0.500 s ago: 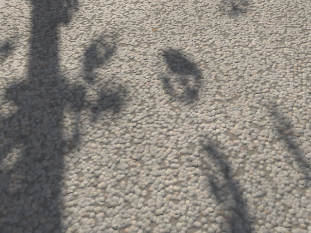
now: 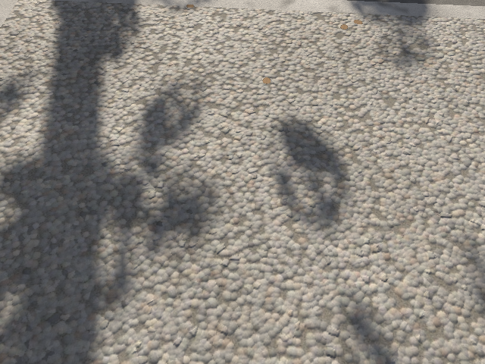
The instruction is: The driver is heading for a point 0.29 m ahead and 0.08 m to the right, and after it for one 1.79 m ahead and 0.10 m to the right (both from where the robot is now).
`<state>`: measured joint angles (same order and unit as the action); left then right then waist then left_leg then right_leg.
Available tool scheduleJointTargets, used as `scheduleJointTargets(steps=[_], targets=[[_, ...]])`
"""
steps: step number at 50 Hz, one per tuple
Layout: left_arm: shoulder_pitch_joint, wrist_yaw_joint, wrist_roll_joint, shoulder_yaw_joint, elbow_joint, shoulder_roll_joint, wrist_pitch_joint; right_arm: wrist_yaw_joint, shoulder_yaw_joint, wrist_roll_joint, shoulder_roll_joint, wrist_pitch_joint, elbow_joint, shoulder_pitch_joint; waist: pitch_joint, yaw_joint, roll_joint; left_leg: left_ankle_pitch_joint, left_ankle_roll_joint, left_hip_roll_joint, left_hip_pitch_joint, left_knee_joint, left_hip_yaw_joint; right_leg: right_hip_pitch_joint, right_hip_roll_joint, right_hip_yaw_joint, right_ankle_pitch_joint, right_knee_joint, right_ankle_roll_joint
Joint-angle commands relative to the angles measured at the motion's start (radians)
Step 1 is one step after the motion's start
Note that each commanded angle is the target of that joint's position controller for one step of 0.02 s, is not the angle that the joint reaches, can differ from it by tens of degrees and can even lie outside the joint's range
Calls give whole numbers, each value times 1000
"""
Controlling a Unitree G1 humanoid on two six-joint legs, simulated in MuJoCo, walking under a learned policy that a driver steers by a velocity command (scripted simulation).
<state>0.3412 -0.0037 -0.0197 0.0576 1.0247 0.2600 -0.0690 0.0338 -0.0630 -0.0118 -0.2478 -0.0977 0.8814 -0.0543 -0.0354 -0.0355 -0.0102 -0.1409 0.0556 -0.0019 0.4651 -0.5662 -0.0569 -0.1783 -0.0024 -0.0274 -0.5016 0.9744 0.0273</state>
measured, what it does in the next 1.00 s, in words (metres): walks ahead: right foot, then left foot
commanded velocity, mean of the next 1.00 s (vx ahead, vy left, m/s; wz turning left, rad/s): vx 0.18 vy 0.00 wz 0.00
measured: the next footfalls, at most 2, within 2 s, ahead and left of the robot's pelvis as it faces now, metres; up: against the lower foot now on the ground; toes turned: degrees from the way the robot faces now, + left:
right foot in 0.40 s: +0.37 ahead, -0.13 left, +0.00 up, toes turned -2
left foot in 0.68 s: +0.29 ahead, +0.12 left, +0.00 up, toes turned +1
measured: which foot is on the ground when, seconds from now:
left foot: down 0.00-0.42, up 0.44-0.66, down 0.68-1.00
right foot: up 0.00-0.38, down 0.40-1.00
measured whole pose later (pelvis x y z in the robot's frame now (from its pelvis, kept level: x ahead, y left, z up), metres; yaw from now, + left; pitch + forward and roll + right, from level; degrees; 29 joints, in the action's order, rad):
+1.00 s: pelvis +0.29 -0.01 +0.01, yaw +0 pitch +0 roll +0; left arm 0.13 -0.02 0.00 0.04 1.04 0.23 0.00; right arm -0.03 -0.03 0.00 -0.21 -0.02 1.08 -0.23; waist -0.03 0.01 0.00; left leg -0.33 -0.02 0.03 0.17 -0.51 -0.01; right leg -0.30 0.00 0.03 -0.19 0.49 0.01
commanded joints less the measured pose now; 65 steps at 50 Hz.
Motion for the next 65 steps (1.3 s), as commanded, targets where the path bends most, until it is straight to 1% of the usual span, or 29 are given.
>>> scheduleJointTargets(steps=[1,2,3,4,6,8,10,12,16,18,19,20,21,22,23,24,25,26,29,30,32,33,34,35,36,38,42,48,65], targets=[[-81,1,-25,19,-100,127,-54,-9,-32,6,-145,-3,11,-201,160,110,89,-86,184,312,-583,294,492,-561,-82,-47,97,313,34],[-102,-6,-10,27,-101,122,-49,-7,-25,17,-118,-6,5,-151,103,81,61,1,179,283,-455,324,412,-518,-113,-40,156,255,30],[-79,-7,-5,30,-97,107,-36,-6,-17,27,-94,-10,6,-132,93,46,83,45,170,258,-378,350,359,-451,-139,-49,193,218,30],[-61,-7,-4,29,-92,85,-24,-4,-15,26,-86,-11,11,-131,86,30,91,57,173,245,-339,378,328,-419,-146,-48,206,186,27],[-75,-10,0,27,-98,62,-6,-10,-20,18,-111,-14,25,-155,53,19,83,84,184,240,-295,422,274,-431,-159,-36,237,110,11],[-135,-14,15,29,-121,67,0,-24,-23,23,-138,-12,35,-173,18,19,59,331,188,237,-282,419,210,-466,-150,-22,309,6,-20],[-171,-11,23,22,-133,45,-2,-34,-20,24,-135,-2,43,-177,25,18,63,531,156,190,-268,384,105,-421,-128,3,419,-143,-34],[-237,-3,22,11,-145,26,-4,-40,-18,21,-138,5,54,-200,36,44,78,560,126,149,-251,369,39,-336,-88,40,545,-284,-31],[-306,9,19,9,-162,50,-2,-46,-15,12,-142,25,90,-239,49,69,93,517,117,183,-353,309,62,-293,-53,27,583,-410,-15],[-288,15,26,17,-161,82,-8,-50,-18,5,-150,36,98,-219,61,44,97,509,99,206,-404,235,92,-261,-45,17,527,-458,11],[-234,16,32,24,-141,97,-13,-53,-18,-1,-150,42,97,-198,80,8,87,499,77,191,-410,171,89,-188,-32,26,568,-520,27],[-172,11,40,39,-116,141,-17,-53,-16,6,-139,43,101,-229,119,-5,44,475,39,133,-398,72,70,-67,-41,19,789,-565,48],[-110,6,54,49,-107,202,-17,-53,-4,30,-105,37,95,-284,226,15,-54,225,-8,61,-278,-99,33,159,-170,-94,1206,-477,101],[-75,2,56,34,-91,167,-4,-48,27,28,-5,35,131,-419,356,44,-231,-284,-67,-12,-94,-334,39,380,-356,-293,1328,-458,278],[-71,7,34,12,-87,90,7,-46,18,11,-56,46,132,-373,375,14,-208,-571,-95,-15,-53,-455,101,333,-374,-368,1163,-518,315],[-120,11,25,7,-92,91,9,-49,4,-5,-107,60,112,-307,300,17,-154,-578,-97,14,-4,-507,130,240,-340,-342,925,-559,282],[-178,8,30,4,-103,93,12,-60,-1,-9,-109,78,106,-256,233,28,-97,-533,-98,39,18,-504,124,144,-312,-317,731,-599,246],[-241,4,33,1,-117,92,15,-70,-6,-2,-110,96,102,-222,169,41,-76,-485,-103,58,7,-454,119,33,-289,-285,591,-645,220],[-325,-10,49,3,-129,93,33,-88,-2,8,-72,123,120,-241,130,81,-135,-355,-103,62,-164,-242,85,-159,-213,-193,356,-723,167],[-322,-13,48,3,-125,90,37,-88,0,10,-63,123,131,-249,140,83,-134,-286,-97,54,-216,-178,72,-178,-199,-169,325,-729,162],[-324,-18,30,3,-116,91,44,-80,2,17,-50,123,156,-275,146,103,-117,-103,-77,34,-323,-21,38,-214,-173,-128,189,-729,137],[-310,-18,21,0,-106,84,47,-75,2,27,-54,124,161,-271,132,103,-106,-55,-61,27,-359,36,29,-237,-155,-114,83,-732,108],[-282,-17,19,-5,-91,67,48,-71,2,42,-68,126,152,-252,99,94,-76,-35,-41,54,-361,87,56,-256,-134,-102,-8,-731,64],[-266,-16,26,-5,-84,67,49,-73,2,44,-98,125,135,-227,52,71,-37,-101,-13,108,-323,153,110,-263,-107,-82,-33,-700,29],[-250,-18,27,-1,-91,62,53,-74,-9,28,-147,120,143,-202,9,26,78,-297,9,103,-169,166,114,-179,-44,-12,43,-675,2],[-253,-25,32,-1,-83,62,52,-71,4,27,-91,95,145,-164,-6,22,112,-351,-20,96,-54,234,120,-31,-33,7,202,-587,0],[-221,-23,29,-1,-51,58,52,-69,7,19,-84,67,158,-184,27,28,67,-155,-47,80,-139,196,99,-13,-38,11,368,-548,28],[-226,-19,22,0,-27,60,57,-70,12,16,-81,73,174,-221,60,44,24,-5,-41,68,-203,155,80,12,-41,16,514,-515,27],[-233,-31,18,2,30,69,79,-73,22,17,-57,85,190,-238,32,38,20,10,-45,50,-221,164,57,28,-43,13,522,-507,18]])
Velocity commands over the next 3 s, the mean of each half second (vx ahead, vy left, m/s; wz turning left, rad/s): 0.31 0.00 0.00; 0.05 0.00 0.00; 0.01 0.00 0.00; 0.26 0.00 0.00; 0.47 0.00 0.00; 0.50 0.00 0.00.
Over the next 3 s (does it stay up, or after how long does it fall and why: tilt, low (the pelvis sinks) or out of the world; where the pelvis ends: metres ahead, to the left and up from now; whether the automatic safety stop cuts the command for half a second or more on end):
stays up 0.99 -0.05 0.02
